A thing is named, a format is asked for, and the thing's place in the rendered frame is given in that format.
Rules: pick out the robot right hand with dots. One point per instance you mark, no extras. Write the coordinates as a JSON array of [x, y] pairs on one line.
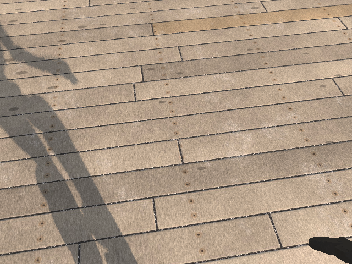
[[339, 247]]

